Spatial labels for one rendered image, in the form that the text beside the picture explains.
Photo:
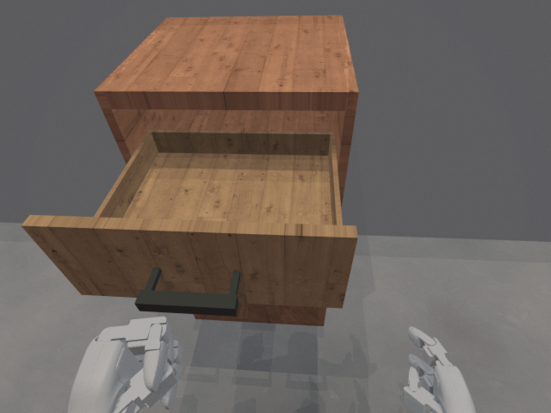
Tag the robot right hand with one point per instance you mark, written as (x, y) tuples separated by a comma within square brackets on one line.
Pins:
[(444, 388)]

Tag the cabinet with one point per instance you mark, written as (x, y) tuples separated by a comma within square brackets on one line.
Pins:
[(289, 73)]

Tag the handle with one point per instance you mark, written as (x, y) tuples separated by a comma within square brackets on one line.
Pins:
[(189, 303)]

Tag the drawer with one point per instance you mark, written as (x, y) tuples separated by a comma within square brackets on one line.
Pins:
[(202, 204)]

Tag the robot left hand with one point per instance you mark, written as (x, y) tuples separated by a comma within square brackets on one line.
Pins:
[(142, 355)]

